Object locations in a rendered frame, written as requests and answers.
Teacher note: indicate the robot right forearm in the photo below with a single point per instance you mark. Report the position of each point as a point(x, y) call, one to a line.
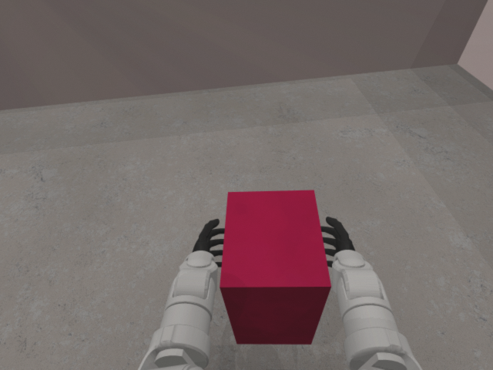
point(372, 337)

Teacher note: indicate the robot left forearm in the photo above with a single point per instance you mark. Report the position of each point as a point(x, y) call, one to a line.
point(183, 336)

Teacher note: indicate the robot left hand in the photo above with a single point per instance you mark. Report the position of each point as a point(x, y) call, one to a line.
point(204, 243)

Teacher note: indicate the carton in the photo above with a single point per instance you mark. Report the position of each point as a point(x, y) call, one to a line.
point(274, 275)

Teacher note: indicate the robot right hand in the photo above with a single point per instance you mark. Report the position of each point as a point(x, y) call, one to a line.
point(342, 241)

